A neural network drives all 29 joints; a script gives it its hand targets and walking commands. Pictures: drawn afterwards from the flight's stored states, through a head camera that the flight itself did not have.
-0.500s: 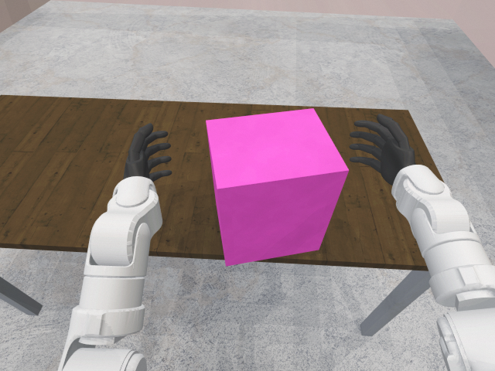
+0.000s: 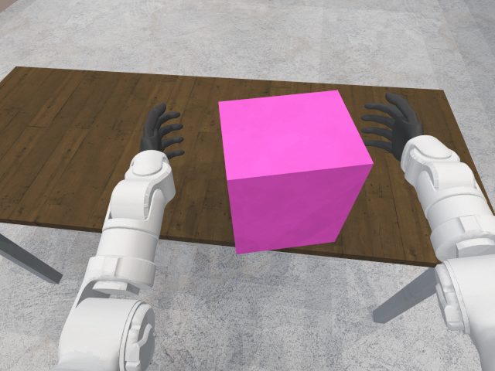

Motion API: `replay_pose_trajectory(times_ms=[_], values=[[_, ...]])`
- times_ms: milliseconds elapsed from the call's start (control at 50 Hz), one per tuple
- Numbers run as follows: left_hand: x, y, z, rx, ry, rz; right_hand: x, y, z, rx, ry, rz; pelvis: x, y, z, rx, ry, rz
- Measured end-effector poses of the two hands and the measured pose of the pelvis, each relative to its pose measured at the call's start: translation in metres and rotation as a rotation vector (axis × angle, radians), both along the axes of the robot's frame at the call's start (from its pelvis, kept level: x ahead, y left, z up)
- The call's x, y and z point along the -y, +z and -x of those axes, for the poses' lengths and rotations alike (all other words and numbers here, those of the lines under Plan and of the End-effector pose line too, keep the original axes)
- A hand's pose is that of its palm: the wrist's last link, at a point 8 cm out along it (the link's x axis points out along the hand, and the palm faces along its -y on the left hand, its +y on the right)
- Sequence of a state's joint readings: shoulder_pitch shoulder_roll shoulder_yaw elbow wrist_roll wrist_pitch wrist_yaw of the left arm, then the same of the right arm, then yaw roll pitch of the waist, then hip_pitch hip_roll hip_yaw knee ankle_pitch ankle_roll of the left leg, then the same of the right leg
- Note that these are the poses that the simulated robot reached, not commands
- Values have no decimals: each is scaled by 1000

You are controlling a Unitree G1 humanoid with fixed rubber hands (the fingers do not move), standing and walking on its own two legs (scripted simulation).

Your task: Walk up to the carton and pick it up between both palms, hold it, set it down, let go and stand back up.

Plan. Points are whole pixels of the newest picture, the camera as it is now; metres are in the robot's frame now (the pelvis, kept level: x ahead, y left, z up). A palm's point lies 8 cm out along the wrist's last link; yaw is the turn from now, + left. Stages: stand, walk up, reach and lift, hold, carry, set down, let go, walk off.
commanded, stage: reach and lift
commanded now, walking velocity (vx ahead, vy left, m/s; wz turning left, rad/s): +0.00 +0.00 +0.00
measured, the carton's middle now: (282, 179) +0.47 +0.00 +0.00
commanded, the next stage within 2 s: none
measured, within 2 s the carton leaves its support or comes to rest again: neither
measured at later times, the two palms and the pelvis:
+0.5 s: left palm (159, 208) +0.37 +0.20 +0.04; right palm (377, 183) +0.46 -0.17 +0.04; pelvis -0.01 +0.00 -0.01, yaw +1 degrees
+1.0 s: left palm (185, 196) +0.41 +0.17 +0.01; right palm (363, 171) +0.49 -0.15 +0.03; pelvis +0.01 +0.00 -0.01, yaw +0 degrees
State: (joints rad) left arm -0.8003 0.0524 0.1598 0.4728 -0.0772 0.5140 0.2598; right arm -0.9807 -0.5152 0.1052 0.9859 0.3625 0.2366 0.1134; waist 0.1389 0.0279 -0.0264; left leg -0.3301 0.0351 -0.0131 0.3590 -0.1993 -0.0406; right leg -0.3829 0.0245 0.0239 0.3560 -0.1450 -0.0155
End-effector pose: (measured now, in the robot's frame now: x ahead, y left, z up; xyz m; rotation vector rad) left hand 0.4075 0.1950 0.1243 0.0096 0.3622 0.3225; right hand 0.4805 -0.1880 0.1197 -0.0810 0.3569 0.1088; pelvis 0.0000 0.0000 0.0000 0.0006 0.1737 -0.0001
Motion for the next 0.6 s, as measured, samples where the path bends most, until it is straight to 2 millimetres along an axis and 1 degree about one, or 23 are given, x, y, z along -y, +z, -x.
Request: replay_pose_trajectory(times_ms=[100,220,260,300,380,440,480,520,600], values=[[-8,-18,1,17,4,24,-4,-8,-6,52,5,-4,0,0,-6,-10,-4,-1],[-19,-42,16,28,13,28,-19,-9,-9,130,34,-26,-2,0,-7,-29,1,2],[-22,-50,22,31,14,22,-23,-14,-7,130,43,-29,-2,0,-6,-29,6,4],[-23,-57,28,28,13,12,-24,-26,-2,102,43,-29,-2,0,-4,-27,9,5],[-18,-71,39,18,3,-2,-20,-60,15,-5,29,-15,0,-1,2,-31,15,5],[-11,-82,43,19,-13,-15,-19,-77,24,-36,20,-13,2,-2,7,-59,21,7],[-6,-87,43,24,-24,-28,-21,-81,26,-16,15,-23,2,-4,10,-94,22,9],[-2,-89,39,32,-31,-40,-23,-79,24,20,15,-32,2,-6,13,-135,22,12],[3,-84,27,60,-31,-59,-24,-75,20,63,18,-33,1,-9,17,-196,18,12]])
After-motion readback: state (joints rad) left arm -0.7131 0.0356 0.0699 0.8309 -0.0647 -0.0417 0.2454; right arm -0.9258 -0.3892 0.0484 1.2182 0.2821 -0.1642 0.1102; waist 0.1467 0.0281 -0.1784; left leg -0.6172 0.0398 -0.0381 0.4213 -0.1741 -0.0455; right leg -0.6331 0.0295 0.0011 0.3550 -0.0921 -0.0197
